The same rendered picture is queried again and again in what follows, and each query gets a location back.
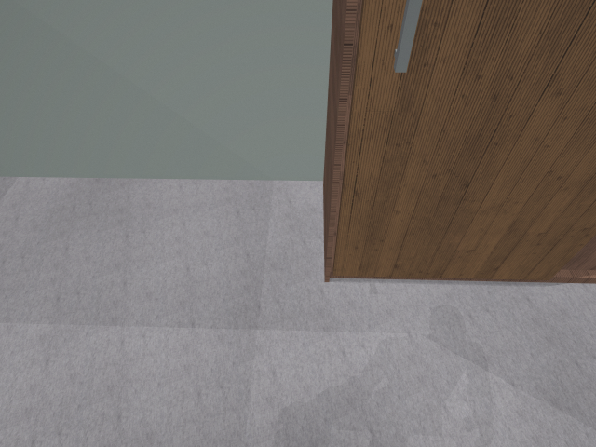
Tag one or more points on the handle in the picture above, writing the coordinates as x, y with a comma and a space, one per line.
407, 32

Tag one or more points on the wardrobe door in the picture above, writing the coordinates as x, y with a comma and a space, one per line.
480, 160
585, 259

